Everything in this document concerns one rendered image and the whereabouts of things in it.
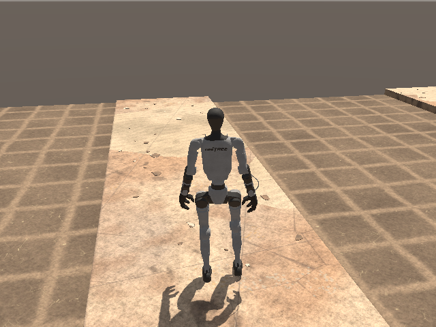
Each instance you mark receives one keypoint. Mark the left robot shin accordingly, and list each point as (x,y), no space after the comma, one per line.
(205,251)

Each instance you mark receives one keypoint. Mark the robot left hand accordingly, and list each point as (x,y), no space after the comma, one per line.
(183,200)

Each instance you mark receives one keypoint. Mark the robot right hand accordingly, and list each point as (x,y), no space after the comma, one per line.
(253,202)

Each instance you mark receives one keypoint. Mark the robot right forearm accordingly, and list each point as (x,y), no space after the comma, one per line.
(248,182)

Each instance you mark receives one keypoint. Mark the robot left upper arm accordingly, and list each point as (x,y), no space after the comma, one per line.
(195,144)

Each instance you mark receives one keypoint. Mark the humanoid robot head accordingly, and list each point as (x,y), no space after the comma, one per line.
(215,118)

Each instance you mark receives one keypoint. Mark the robot right upper arm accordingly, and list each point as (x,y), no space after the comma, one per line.
(241,154)

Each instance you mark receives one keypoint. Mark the robot left forearm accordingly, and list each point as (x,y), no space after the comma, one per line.
(186,183)

